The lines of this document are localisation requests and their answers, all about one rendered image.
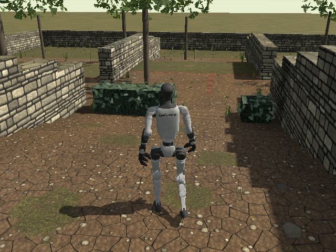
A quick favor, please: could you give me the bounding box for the humanoid robot torso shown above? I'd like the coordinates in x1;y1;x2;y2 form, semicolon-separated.
155;104;180;158

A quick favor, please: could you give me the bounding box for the right robot forearm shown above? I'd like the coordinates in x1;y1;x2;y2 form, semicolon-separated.
187;126;195;145

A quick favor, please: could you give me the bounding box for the right robot upper arm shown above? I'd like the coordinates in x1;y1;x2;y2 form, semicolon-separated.
178;106;193;134

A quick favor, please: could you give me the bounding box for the robot right hand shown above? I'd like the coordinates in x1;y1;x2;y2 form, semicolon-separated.
184;142;196;153

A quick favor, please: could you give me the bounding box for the right robot shin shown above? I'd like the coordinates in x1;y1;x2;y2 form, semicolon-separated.
178;175;186;211

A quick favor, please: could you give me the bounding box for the left robot forearm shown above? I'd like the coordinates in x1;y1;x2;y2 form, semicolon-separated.
139;128;149;154

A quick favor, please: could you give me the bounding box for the robot left hand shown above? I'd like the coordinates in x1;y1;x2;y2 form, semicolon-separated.
138;153;151;166

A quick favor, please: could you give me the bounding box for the left robot upper arm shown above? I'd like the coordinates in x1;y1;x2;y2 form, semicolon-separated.
144;106;156;136

